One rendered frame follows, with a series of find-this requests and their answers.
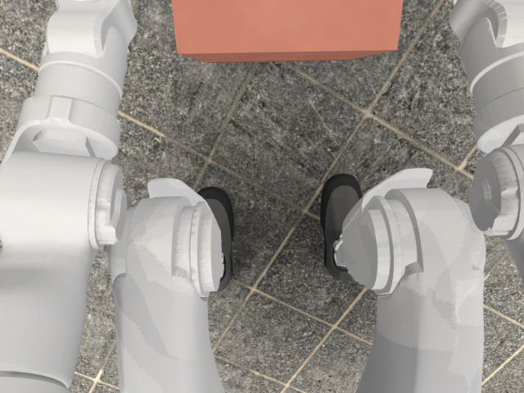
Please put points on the carton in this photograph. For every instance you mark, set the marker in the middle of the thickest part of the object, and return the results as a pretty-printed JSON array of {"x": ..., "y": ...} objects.
[{"x": 221, "y": 31}]

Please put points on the robot left forearm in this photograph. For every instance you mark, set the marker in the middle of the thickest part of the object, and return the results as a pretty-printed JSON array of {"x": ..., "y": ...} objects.
[{"x": 80, "y": 82}]

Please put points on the robot right forearm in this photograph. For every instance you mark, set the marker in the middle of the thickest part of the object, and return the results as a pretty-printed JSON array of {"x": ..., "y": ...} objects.
[{"x": 491, "y": 36}]

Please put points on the robot right upper arm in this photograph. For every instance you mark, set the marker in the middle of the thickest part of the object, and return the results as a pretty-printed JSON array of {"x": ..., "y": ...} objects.
[{"x": 496, "y": 199}]

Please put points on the left robot shin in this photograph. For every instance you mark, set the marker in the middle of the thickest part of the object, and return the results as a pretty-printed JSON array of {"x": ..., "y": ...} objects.
[{"x": 157, "y": 187}]

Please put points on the right robot foot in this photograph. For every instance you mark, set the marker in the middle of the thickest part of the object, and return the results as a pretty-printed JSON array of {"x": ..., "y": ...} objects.
[{"x": 340, "y": 193}]

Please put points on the robot left upper arm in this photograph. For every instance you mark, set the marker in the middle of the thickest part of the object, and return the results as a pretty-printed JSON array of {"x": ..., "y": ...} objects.
[{"x": 56, "y": 211}]

